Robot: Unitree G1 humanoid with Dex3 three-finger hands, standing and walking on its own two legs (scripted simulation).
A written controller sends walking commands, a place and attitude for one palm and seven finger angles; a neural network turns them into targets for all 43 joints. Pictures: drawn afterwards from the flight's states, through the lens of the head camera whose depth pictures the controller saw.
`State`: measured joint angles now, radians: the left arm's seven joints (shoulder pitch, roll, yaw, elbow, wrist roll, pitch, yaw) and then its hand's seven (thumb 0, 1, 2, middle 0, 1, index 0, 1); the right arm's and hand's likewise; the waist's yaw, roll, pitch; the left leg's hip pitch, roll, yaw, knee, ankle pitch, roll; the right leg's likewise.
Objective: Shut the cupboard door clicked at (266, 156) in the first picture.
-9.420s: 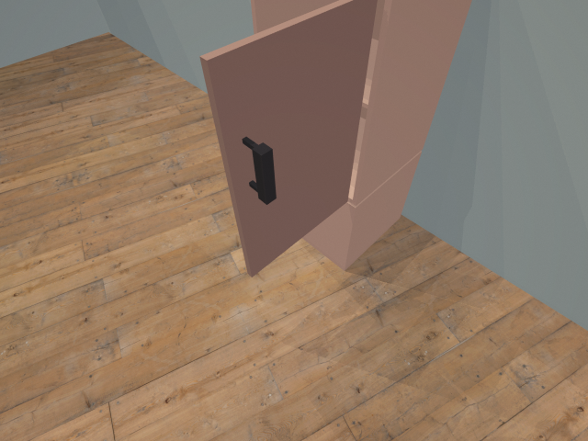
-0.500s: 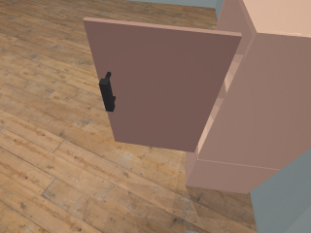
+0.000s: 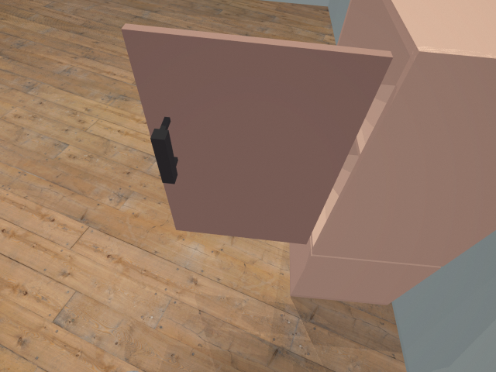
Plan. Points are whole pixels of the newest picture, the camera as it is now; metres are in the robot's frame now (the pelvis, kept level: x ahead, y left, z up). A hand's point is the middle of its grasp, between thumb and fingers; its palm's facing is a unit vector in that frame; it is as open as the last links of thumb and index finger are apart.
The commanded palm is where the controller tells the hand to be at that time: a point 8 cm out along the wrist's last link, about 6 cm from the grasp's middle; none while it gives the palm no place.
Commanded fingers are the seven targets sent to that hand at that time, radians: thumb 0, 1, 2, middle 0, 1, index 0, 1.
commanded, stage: come to a stop and stand still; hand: left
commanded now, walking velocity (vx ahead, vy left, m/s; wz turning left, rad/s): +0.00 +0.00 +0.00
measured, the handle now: (168, 150) +0.49 +0.18 +0.04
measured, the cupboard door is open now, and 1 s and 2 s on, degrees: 89 89 89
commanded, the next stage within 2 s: look again from close up in 0.42 s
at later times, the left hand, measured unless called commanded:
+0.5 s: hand out of the picture -0.01 +0.22 -0.16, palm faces -0.04 -0.97 -0.24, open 7.4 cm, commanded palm none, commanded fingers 0.00 0.90 0.90 -0.20 -0.30 -0.20 -0.30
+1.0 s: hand out of the picture +0.01 +0.18 -0.16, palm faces -0.04 -0.98 -0.21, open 7.3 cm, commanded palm none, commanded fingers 0.00 0.90 0.90 -0.20 -0.30 -0.20 -0.30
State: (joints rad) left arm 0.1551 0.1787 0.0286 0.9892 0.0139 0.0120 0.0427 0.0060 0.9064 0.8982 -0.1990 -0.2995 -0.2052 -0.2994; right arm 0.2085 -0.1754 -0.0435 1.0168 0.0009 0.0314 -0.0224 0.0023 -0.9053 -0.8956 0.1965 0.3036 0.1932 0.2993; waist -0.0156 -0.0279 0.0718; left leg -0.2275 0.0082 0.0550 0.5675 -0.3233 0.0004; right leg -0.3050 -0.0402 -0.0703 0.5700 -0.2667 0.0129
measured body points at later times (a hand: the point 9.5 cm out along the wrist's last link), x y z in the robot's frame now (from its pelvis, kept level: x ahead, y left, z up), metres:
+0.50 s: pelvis -0.03 +0.03 +0.01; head -0.02 +0.02 +0.46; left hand -0.01 +0.27 -0.14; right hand +0.00 -0.20 -0.15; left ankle -0.03 +0.10 -0.73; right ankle +0.00 -0.11 -0.73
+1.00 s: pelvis -0.01 +0.01 +0.01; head -0.01 +0.00 +0.46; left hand +0.01 +0.23 -0.14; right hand -0.02 -0.21 -0.15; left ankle -0.03 +0.10 -0.73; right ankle +0.00 -0.11 -0.73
